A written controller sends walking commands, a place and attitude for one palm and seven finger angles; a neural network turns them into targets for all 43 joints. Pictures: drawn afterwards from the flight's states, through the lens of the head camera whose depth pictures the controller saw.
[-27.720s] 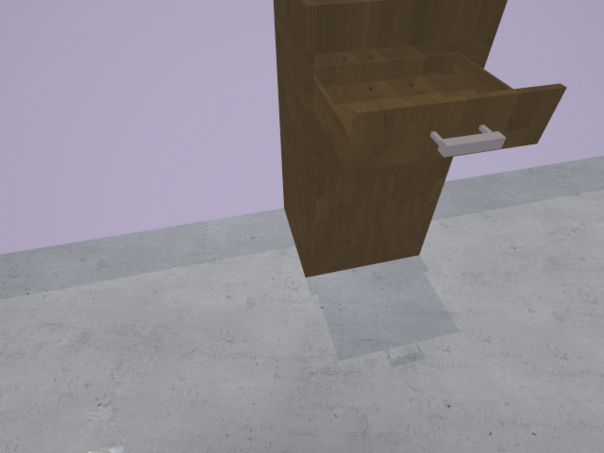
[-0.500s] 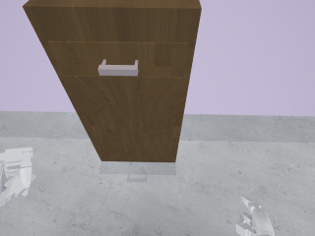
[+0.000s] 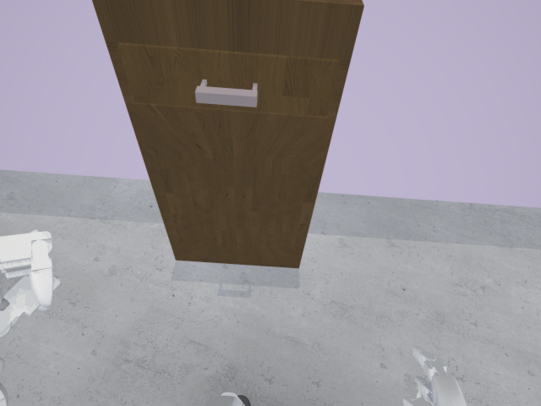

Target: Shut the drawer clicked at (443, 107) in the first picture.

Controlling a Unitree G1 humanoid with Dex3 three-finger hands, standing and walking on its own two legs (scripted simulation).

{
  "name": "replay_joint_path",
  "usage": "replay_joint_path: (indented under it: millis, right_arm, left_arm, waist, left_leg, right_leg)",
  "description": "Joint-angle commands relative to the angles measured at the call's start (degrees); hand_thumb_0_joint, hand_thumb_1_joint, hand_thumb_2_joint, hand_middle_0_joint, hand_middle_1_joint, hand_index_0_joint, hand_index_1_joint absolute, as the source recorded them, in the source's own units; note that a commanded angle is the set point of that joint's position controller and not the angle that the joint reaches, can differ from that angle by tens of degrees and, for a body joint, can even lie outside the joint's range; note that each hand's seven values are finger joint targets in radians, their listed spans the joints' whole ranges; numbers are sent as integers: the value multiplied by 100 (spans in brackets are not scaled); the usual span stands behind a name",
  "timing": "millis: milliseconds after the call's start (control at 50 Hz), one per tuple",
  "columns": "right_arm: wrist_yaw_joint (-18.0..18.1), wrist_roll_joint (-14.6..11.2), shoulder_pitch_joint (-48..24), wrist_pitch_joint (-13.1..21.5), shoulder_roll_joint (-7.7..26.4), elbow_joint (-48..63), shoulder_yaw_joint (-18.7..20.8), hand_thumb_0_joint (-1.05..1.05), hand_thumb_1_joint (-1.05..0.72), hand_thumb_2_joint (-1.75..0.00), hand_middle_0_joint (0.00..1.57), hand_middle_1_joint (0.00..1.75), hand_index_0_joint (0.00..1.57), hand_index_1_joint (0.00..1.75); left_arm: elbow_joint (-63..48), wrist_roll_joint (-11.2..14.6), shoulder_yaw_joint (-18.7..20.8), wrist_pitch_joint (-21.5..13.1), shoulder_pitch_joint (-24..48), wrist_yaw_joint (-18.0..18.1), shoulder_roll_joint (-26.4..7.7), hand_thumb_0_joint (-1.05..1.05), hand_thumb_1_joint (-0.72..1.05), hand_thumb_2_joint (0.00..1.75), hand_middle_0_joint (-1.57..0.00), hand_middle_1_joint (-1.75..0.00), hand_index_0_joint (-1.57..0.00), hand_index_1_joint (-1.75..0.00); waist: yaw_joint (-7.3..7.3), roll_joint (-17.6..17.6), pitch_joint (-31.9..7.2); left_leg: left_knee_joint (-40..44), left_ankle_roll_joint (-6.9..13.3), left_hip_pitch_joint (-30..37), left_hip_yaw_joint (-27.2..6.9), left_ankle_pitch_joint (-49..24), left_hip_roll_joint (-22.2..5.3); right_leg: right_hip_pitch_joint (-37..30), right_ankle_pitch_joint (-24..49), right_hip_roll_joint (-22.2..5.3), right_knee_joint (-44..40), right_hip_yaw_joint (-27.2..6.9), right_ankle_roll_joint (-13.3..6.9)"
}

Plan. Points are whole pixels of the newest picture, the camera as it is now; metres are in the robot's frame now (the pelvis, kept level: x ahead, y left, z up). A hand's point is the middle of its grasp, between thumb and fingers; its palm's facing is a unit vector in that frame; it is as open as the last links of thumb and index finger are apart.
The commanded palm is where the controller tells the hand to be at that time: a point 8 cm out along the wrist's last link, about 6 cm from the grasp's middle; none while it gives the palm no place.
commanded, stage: step back with the hand held close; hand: left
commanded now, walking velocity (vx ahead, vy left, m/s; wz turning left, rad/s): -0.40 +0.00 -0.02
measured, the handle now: (228, 91) +0.73 +0.13 +0.07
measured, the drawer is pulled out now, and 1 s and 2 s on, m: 0.00 0.00 0.00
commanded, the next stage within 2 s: stop stepping back and stand still in 0.28 s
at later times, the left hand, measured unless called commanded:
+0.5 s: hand out of the picture +0.10 +0.22 +0.18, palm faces +0.25 -0.84 -0.49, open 3.2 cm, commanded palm +0.03 +0.27 +0.19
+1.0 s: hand out of the picture +0.05 +0.23 +0.18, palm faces +0.25 -0.81 -0.53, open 3.2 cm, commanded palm +0.00 +0.28 +0.19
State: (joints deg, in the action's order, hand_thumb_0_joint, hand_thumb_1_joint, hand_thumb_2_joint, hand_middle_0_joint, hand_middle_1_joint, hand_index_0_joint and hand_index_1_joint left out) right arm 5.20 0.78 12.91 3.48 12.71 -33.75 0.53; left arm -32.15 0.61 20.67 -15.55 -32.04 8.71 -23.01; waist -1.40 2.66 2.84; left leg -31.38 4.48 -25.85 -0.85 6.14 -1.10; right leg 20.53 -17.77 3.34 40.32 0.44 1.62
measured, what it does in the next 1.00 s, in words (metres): walks backwards: right foot, then left foot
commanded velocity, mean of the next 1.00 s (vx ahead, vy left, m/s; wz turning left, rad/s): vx -0.03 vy -0.01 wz -0.01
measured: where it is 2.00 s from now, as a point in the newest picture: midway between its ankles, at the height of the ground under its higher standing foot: outside the picture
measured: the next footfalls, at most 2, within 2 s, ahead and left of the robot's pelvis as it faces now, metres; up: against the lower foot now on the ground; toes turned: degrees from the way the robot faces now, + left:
right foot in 0.18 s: -0.09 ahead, -0.08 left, +0.00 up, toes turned -7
left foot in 0.68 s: -0.08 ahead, +0.15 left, +0.00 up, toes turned -5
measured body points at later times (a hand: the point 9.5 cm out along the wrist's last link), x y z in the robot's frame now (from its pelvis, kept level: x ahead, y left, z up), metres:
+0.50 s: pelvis -0.11 +0.00 -0.01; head -0.10 +0.01 +0.44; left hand +0.08 +0.26 +0.21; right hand +0.06 -0.25 -0.07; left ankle +0.07 +0.08 -0.70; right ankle -0.13 -0.11 -0.73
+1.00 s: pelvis -0.15 +0.01 +0.00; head -0.15 +0.01 +0.45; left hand +0.03 +0.27 +0.21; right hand -0.04 -0.23 -0.10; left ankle -0.13 +0.13 -0.69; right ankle -0.13 -0.07 -0.73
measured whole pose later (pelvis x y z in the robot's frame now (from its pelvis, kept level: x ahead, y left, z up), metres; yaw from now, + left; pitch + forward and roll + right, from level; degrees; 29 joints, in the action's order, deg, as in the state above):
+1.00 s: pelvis -0.15 +0.01 +0.00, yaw -5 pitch -1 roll +0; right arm 2.6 0.6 15.6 4.3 10.4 -37.9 -0.1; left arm -35.4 1.9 22.3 -14.9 -40.4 7.7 -25.5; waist -0.9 0.0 -0.2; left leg -53.5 0.4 -24.9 0.4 23.1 -0.4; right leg 16.0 -14.2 1.1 30.8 4.9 -3.7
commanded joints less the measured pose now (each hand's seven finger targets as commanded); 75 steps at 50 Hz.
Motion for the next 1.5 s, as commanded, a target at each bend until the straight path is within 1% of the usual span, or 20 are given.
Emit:
replay_joint_path:
  millis: [0,100,180,260,320,380,420,440,460,520,620,660,720,820,860,880,1060,1140,1200,1480]
  right_arm:
    - [-64,0,-723,521,735,988,354,0,-90,-90,20,30,20,30]
    - [-239,18,-618,545,574,701,318,0,-90,-90,20,30,20,30]
    - [-142,37,-496,459,391,445,196,0,-90,-90,20,30,20,30]
    - [14,-33,-807,482,726,655,294,0,-90,-90,20,30,20,30]
    - [-119,91,-780,544,686,712,312,0,-90,-90,20,30,20,30]
    - [-213,120,-957,370,569,903,293,0,-90,-90,20,30,20,30]
    - [-254,-131,-901,243,513,1017,335,0,-90,-90,20,30,20,30]
    - [-268,-124,-937,154,499,1000,342,0,-90,-90,20,30,20,30]
    - [-302,-64,-870,93,631,877,386,0,-90,-90,20,30,20,30]
    - [-132,-80,-831,96,297,935,178,0,-90,-90,20,30,20,30]
    - [118,-42,-308,705,654,454,168,0,-90,-90,20,30,20,30]
    - [140,-118,-251,850,817,662,217,0,-90,-90,20,30,20,30]
    - [-64,12,-332,972,517,583,236,0,-90,-90,20,30,20,30]
    - [-319,-62,-559,730,596,814,207,0,-90,-90,20,30,20,30]
    - [-269,-57,-560,519,491,886,240,0,-90,-90,20,30,20,30]
    - [-216,-89,-652,421,468,913,292,0,-90,-90,20,30,20,30]
    - [44,-44,-680,610,506,501,132,0,-90,-90,20,30,20,30]
    - [10,-33,-564,769,742,629,174,0,-90,-90,20,30,20,30]
    - [-50,-38,-616,794,584,632,124,0,-90,-90,20,30,20,30]
    - [-115,-137,-648,410,534,863,155,0,-90,-90,20,30,20,30]
  left_arm:
    - [-1405,68,1000,-447,-246,85,-1008,0,90,90,-140,-160,-140,-160]
    - [-1443,393,816,-501,-719,-57,-956,0,90,90,-140,-160,-140,-160]
    - [-1546,336,806,-657,288,-8,-1281,0,90,90,-140,-160,-140,-160]
    - [-1493,301,788,-366,459,-145,-1307,0,90,90,-140,-160,-140,-160]
    - [-1088,451,984,-431,61,-174,-1183,0,90,90,-140,-160,-140,-160]
    - [-1056,523,1177,-291,-661,-177,-1097,0,90,90,-140,-160,-140,-160]
    - [-1266,453,1109,-220,-973,-150,-1176,0,90,90,-140,-160,-140,-160]
    - [-1524,443,1057,-162,-937,-121,-1294,0,90,90,-140,-160,-140,-160]
    - [-1718,383,1252,-84,-664,-26,-1404,0,90,90,-140,-160,-140,-160]
    - [-1376,299,899,112,-186,-78,-1039,0,90,90,-140,-160,-140,-160]
    - [-812,43,257,-56,818,184,-496,0,90,90,-140,-160,-140,-160]
    - [-1132,22,145,-134,1116,194,-548,0,90,90,-140,-160,-140,-160]
    - [-1537,100,640,-179,485,57,-960,0,90,90,-140,-160,-140,-160]
    - [-1785,169,857,-95,-1359,45,-916,0,90,90,-140,-160,-140,-160]
    - [-1351,115,972,-43,-1421,77,-995,0,90,90,-140,-160,-140,-160]
    - [-1303,205,1073,11,-1069,83,-1123,0,90,90,-140,-160,-140,-160]
    - [-678,115,387,-74,209,74,-578,0,90,90,-140,-160,-140,-160]
    - [-1543,11,282,-242,565,85,-615,0,90,90,-140,-160,-140,-160]
    - [-1583,-49,587,-211,273,90,-826,0,90,90,-140,-160,-140,-160]
    - [-996,246,649,-6,-537,-4,-713,0,90,90,-140,-160,-140,-160]
  waist:
    - [221,782,-883]
    - [187,904,-1148]
    - [22,-792,-1144]
    - [103,-27,-1632]
    - [198,1186,-1332]
    - [381,1253,-1147]
    - [292,-594,-945]
    - [331,-1821,-538]
    - [337,-1555,-418]
    - [-108,-1093,-159]
    - [-24,92,-262]
    - [49,1351,-283]
    - [11,1345,-397]
    - [199,904,-785]
    - [196,-383,-473]
    - [143,-1536,-366]
    - [41,-938,-45]
    - [169,748,-47]
    - [229,1052,-76]
    - [126,-301,-935]
  left_leg:
    - [2260,449,-891,-1669,2816,-1447]
    - [1780,-284,915,-800,1543,-1065]
    - [-814,-505,2392,139,510,-254]
    - [587,-54,3297,-337,-3264,-677]
    - [2395,154,1532,-1362,541,-1613]
    - [2464,-279,-188,-575,2345,-1189]
    - [-896,-760,683,811,1978,214]
    - [-3255,-801,540,290,1914,729]
    - [-4441,-729,-34,-205,1788,555]
    - [-3190,-614,145,-66,1343,-238]
    - [962,-251,1262,254,1190,-112]
    - [1718,250,1583,-1798,1059,-1338]
    - [2033,394,1636,-2410,468,-1464]
    - [988,93,101,-647,1056,-892]
    - [-440,-212,-1162,-31,2576,-119]
    - [-1908,-356,-1318,239,2437,228]
    - [16,-205,1440,563,1135,-16]
    - [1490,285,1451,-1274,1355,-1125]
    - [1825,171,548,-1072,1647,-1079]
    - [639,-281,1695,25,-1248,-416]
  right_leg:
    - [-1345,-786,214,980,-215,-116]
    - [-778,-973,-45,-1854,8,-288]
    - [957,1788,-1680,-2759,-1148,-619]
    - [365,1901,5,-980,23,294]
    - [-407,-1869,266,321,-167,-84]
    - [-1744,-1249,236,-437,250,-363]
    - [250,-1873,-1003,-2677,-829,-512]
    - [1867,-3142,-2478,-3975,-2961,-1012]
    - [2206,-3021,-2708,-3953,-3116,-1364]
    - [1662,-2315,-1713,-3045,-1117,-899]
    - [-167,-727,-1144,-1468,-170,-439]
    - [477,-696,-478,173,211,-50]
    - [764,-1031,-445,1129,-93,-114]
    - [-1734,-245,-260,-1139,314,-157]
    - [-2152,-1380,-1033,-2124,-1015,-595]
    - [-1498,-2654,-2083,-3097,-2842,-1060]
    - [335,-1565,-1498,-2631,-681,-719]
    - [5,-244,-556,-1038,-141,-67]
    - [-913,-54,-464,-780,52,-116]
    - [-1390,2692,-738,-1617,-242,-188]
